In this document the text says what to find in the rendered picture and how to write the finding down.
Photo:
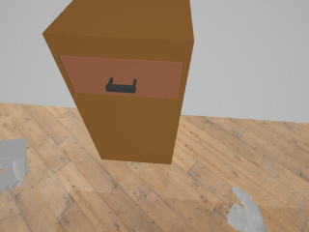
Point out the left robot hand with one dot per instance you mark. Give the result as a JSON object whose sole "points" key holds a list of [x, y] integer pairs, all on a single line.
{"points": [[13, 160]]}

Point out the drawer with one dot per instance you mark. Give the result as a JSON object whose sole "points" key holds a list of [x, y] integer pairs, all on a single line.
{"points": [[154, 79]]}

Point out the right robot hand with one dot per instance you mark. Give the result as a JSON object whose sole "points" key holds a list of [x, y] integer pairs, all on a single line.
{"points": [[248, 216]]}

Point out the handle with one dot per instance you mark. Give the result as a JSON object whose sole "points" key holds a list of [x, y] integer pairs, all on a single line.
{"points": [[120, 88]]}

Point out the cabinet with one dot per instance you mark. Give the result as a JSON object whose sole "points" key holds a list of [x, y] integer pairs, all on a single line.
{"points": [[126, 128]]}

